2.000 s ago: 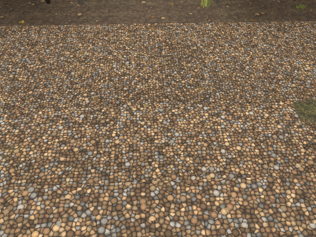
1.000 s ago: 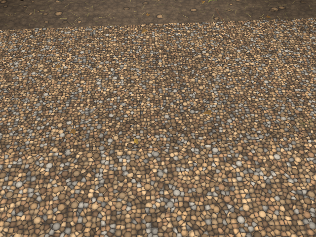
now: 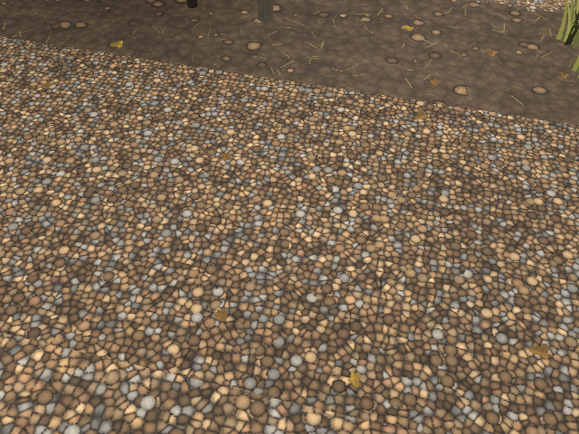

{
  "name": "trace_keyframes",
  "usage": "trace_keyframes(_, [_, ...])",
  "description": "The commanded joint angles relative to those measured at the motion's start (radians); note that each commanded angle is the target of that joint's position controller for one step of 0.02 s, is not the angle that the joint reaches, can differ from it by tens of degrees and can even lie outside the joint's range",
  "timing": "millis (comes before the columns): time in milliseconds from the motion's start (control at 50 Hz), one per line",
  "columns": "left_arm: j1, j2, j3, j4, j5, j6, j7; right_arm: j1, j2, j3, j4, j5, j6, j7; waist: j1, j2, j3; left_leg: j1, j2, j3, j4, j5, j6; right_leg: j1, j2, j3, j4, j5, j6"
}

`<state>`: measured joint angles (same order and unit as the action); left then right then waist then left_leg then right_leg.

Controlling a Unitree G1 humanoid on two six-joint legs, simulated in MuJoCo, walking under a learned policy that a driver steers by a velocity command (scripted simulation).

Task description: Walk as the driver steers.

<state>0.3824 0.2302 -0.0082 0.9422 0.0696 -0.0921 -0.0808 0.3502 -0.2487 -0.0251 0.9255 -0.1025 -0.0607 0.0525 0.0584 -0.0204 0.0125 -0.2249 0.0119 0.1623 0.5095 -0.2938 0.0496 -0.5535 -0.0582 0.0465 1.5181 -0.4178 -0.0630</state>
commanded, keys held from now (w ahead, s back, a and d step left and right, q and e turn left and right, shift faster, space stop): w+e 0.64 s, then w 0.34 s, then w+q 0.02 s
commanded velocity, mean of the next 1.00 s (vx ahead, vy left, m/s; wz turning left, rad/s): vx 0.50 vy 0.00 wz -0.43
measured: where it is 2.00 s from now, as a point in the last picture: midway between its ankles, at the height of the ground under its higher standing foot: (418, 318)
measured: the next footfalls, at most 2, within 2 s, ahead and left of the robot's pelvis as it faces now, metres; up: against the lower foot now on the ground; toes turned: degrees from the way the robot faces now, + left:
right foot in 0.32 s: +0.37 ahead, -0.17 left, +0.00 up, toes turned -11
left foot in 0.72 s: +0.51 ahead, -0.01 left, +0.00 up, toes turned -26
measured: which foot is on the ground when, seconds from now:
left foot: down 0.00-0.36, up 0.38-0.70, down 0.72-1.00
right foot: up 0.00-0.30, down 0.32-0.72, up 0.74-1.00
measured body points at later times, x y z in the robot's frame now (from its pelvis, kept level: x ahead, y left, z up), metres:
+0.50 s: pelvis +0.30 -0.09 -0.01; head +0.31 -0.09 +0.44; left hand +0.38 +0.16 -0.14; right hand +0.34 -0.35 -0.13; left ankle +0.29 +0.09 -0.66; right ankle +0.33 -0.16 -0.73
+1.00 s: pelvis +0.57 -0.18 -0.09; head +0.58 -0.19 +0.36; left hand +0.85 -0.10 -0.19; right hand +0.38 -0.30 -0.24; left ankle +0.47 +0.00 -0.73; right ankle +0.67 -0.37 -0.79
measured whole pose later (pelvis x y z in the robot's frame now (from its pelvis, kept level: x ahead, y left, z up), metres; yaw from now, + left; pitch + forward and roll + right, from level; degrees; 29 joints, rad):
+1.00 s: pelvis +0.57 -0.18 -0.09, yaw -28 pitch +2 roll +4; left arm 0.09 0.23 -0.02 0.76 0.01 -0.08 -0.07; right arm 0.59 -0.15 0.04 0.97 0.01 -0.13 -0.03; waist -0.14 -0.06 -0.04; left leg -0.22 -0.07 0.06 1.02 -0.85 0.03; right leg -0.70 -0.08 0.06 0.70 0.35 0.03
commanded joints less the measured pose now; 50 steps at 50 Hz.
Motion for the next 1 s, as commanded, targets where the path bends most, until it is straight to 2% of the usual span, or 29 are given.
trace_keyframes(20, [-0.014,-0.052,-0.007,-0.068,0.021,0.000,0.001,-0.013,-0.004,0.015,-0.074,0.028,-0.059,-0.028,0.024,0.102,0.081,-0.117,0.340,-0.214,-0.374,0.510,0.270,-0.051,-0.108,0.053,-0.493,0.301,-0.043])
trace_keyframes(120, [-0.179,-0.015,-0.015,-0.126,-0.020,0.018,-0.019,0.007,-0.097,-0.023,-0.021,0.003,-0.070,-0.026,-0.007,0.021,0.044,0.106,0.328,-0.061,-0.340,0.768,0.210,-0.087,-0.078,0.031,-0.766,0.469,-0.034])
trace_keyframes(260, [-0.410,0.103,0.050,-0.192,-0.007,0.011,-0.001,0.163,-0.133,-0.033,0.065,0.013,-0.053,-0.035,-0.070,0.089,0.107,0.349,0.291,0.091,-0.252,0.822,0.105,-0.067,0.049,-0.084,-0.878,0.376,-0.042])
trace_keyframes(320, [-0.269,0.162,0.088,-0.158,-0.031,-0.016,0.031,0.141,-0.185,-0.060,0.059,-0.001,-0.039,-0.034,0.015,0.112,0.040,0.295,0.279,0.139,0.022,1.125,0.069,0.233,0.158,-0.160,-0.902,0.385,-0.081])
trace_keyframes(340, [-0.077,0.215,0.117,-0.095,-0.033,-0.027,0.053,0.163,-0.138,-0.047,0.054,-0.027,-0.043,-0.021,0.046,0.059,-0.100,0.054,0.229,0.137,0.275,0.951,0.007,0.602,0.161,-0.086,-0.798,0.515,-0.152])
trace_keyframes(360, [0.205,0.250,0.129,-0.018,-0.029,-0.022,0.067,0.196,-0.011,0.005,0.009,-0.047,-0.053,0.014,0.108,-0.122,-0.335,-0.378,0.093,0.056,0.598,0.239,-0.103,1.133,-0.047,0.356,-0.899,0.397,-0.349])
trace_keyframes(380, [0.365,0.227,0.120,0.043,-0.008,-0.018,0.062,0.003,-0.065,-0.006,-0.022,0.022,-0.052,0.058,0.206,-0.042,-0.325,-0.558,-0.052,-0.088,0.822,-0.290,-0.071,1.182,-0.162,0.635,-1.139,0.266,-0.345])
trace_keyframes(400, [0.265,0.245,0.140,0.050,-0.004,-0.045,0.063,-0.156,-0.053,-0.005,-0.077,0.048,-0.054,0.048,0.195,0.012,-0.101,-0.690,0.002,-0.230,0.790,-0.252,-0.022,1.008,-0.153,0.584,-1.209,0.104,-0.261])
trace_keyframes(420, [0.095,0.198,0.123,0.015,-0.032,-0.064,0.054,-0.196,-0.096,-0.014,-0.091,0.042,-0.059,0.012,0.123,0.005,0.020,-0.618,0.062,-0.256,0.774,-0.180,-0.016,0.734,-0.120,0.506,-1.215,0.108,-0.250])
trace_keyframes(440, [0.013,0.127,0.092,0.008,-0.049,-0.074,0.048,-0.149,-0.093,-0.014,-0.104,0.017,-0.058,-0.023,0.047,-0.018,-0.028,-0.470,0.081,-0.278,0.729,-0.148,-0.006,0.583,-0.100,0.466,-1.218,0.209,-0.274])
trace_keyframes(480, [-0.092,0.050,0.056,-0.017,-0.046,-0.077,0.027,-0.101,0.005,0.016,-0.104,0.002,-0.034,-0.056,-0.056,0.000,0.007,-0.261,0.119,-0.282,0.642,-0.136,-0.019,0.269,-0.096,0.415,-1.279,0.271,-0.276])
trace_keyframes(540, [-0.139,0.121,0.069,-0.062,-0.044,-0.080,0.014,-0.129,-0.046,0.012,-0.145,0.023,-0.015,-0.073,-0.077,0.031,0.018,-0.142,0.085,-0.214,0.421,-0.070,-0.075,0.079,-0.026,0.304,-1.338,0.223,-0.227])
trace_keyframes(580, [-0.095,0.157,0.078,-0.066,-0.019,-0.065,-0.004,-0.190,0.019,0.039,-0.191,0.020,-0.013,-0.064,-0.061,-0.023,0.017,0.035,0.016,-0.120,0.344,0.079,-0.090,-0.085,0.069,0.213,-1.297,0.199,-0.198])
trace_keyframes(600, [-0.095,0.139,0.074,-0.073,0.020,-0.059,0.002,-0.073,0.040,0.052,-0.158,0.004,-0.019,-0.046,-0.090,-0.041,0.007,0.132,0.021,-0.123,0.517,0.291,-0.085,-0.182,0.072,0.183,-1.189,0.276,-0.177])
trace_keyframes(640, [-0.078,0.130,0.075,-0.103,0.036,-0.062,0.012,0.028,-0.029,0.028,-0.163,-0.005,-0.027,-0.033,-0.132,-0.004,0.010,0.122,0.013,-0.114,0.582,0.188,-0.100,-0.178,0.053,0.261,-1.014,0.394,-0.194])
trace_keyframes(660, [-0.020,0.144,0.086,-0.098,0.031,-0.068,0.026,-0.022,-0.046,0.025,-0.187,-0.014,-0.029,-0.029,-0.080,0.009,-0.004,-0.027,0.011,-0.158,0.542,0.162,-0.104,0.000,0.053,0.294,-0.961,0.329,-0.205])
trace_keyframes(720, [-0.258,0.187,0.115,-0.206,0.012,-0.091,-0.027,0.606,-0.114,-0.031,-0.012,0.006,-0.042,-0.050,-0.407,0.151,-0.013,0.450,-0.079,-0.097,0.316,-0.078,-0.028,-0.304,0.162,0.274,-0.256,0.560,-0.204])
trace_keyframes(740, [-0.162,-0.005,0.074,-0.179,-0.002,-0.100,-0.065,0.590,-0.117,-0.017,0.016,0.006,-0.052,-0.042,-0.311,0.224,0.022,0.448,0.146,-0.531,0.110,0.140,0.197,-0.466,0.302,0.224,0.092,-0.025,-0.147])
trace_keyframes(760, [0.003,-0.055,0.059,-0.190,-0.008,-0.091,-0.058,0.307,-0.166,0.004,-0.096,0.019,-0.075,0.001,-0.062,0.040,-0.041,0.352,0.381,-0.850,0.048,0.780,0.437,-0.532,0.275,0.228,0.192,-0.126,-0.094])
trace_keyframes(780, [-0.004,0.020,0.071,-0.211,0.001,-0.048,-0.031,0.133,-0.151,-0.009,-0.109,0.008,-0.073,0.018,-0.058,0.072,0.117,0.211,0.515,-1.063,0.011,0.459,0.516,-0.750,0.167,0.311,0.206,-0.081,-0.031])
trace_keyframes(800, [-0.096,0.080,0.072,-0.209,0.029,-0.008,0.010,0.046,-0.005,0.030,-0.102,0.016,-0.069,0.017,-0.077,-0.059,0.073,0.164,0.461,-0.993,-0.005,0.171,0.454,-0.804,0.080,0.315,0.156,0.044,0.015])
trace_keyframes(840, [-0.079,0.052,0.040,-0.187,0.046,0.025,0.060,-0.133,0.111,0.073,-0.131,0.019,-0.068,-0.004,-0.003,-0.029,0.003,-0.063,0.280,-0.717,0.030,0.199,0.344,-0.590,0.008,0.226,-0.088,0.166,0.096])
trace_keyframes(860, [-0.031,-0.017,0.001,-0.169,0.080,0.019,0.048,-0.125,0.093,0.070,-0.110,0.014,-0.074,-0.032,0.024,-0.007,0.022,-0.247,0.162,-0.551,0.103,0.146,0.272,-0.387,-0.033,0.134,-0.196,0.296,0.087])
trace_keyframes(880, [-0.051,-0.026,-0.006,-0.173,0.074,0.005,0.030,-0.036,0.039,0.060,-0.087,0.028,-0.082,-0.052,0.002,-0.010,0.024,-0.441,0.101,-0.432,0.101,0.083,0.267,-0.191,0.000,0.007,-0.173,0.350,0.099])
trace_keyframes(900, [-0.132,-0.002,-0.015,-0.178,0.082,-0.011,0.008,0.057,0.088,0.074,-0.078,0.037,-0.104,-0.088,-0.084,-0.036,0.042,-0.351,-0.010,-0.307,0.178,-0.150,0.189,-0.229,-0.061,0.042,-0.448,0.749,0.105])
trace_keyframes(920, [-0.189,0.000,-0.022,-0.169,0.072,-0.024,0.003,0.116,0.070,0.077,-0.068,0.045,-0.123,-0.102,-0.114,0.005,0.068,-0.398,-0.036,-0.242,0.239,-0.262,0.142,-0.098,-0.063,-0.003,-0.679,1.001,0.108])
trace_keyframes(960, [-0.340,0.029,-0.021,-0.225,0.013,0.009,-0.012,0.243,-0.095,0.040,-0.006,0.059,-0.110,-0.067,-0.167,0.031,0.074,-0.542,-0.009,-0.232,0.187,-0.335,0.135,0.253,0.014,-0.135,-0.847,0.912,0.125])
trace_keyframes(980, [-0.477,0.046,0.003,-0.302,-0.181,0.005,0.016,0.196,-0.155,-0.006,0.004,0.200,-0.072,-0.100,-0.162,-0.046,0.086,-0.442,0.076,-0.350,0.188,-0.169,0.129,0.223,0.073,-0.079,-0.915,0.849,0.083])
trace_keyframes(1000, [-0.524,0.046,-0.004,-0.321,-0.200,0.002,0.022,0.212,-0.148,-0.001,0.023,0.192,-0.047,-0.106,-0.174,-0.020,0.117,-0.307,0.091,-0.365,0.247,-0.109,0.119,0.166,0.067,-0.055,-1.012,0.757,0.079])
Over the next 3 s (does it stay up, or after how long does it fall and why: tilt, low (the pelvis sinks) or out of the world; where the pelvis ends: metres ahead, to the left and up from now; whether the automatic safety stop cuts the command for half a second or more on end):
stays up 0.91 -0.28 -0.19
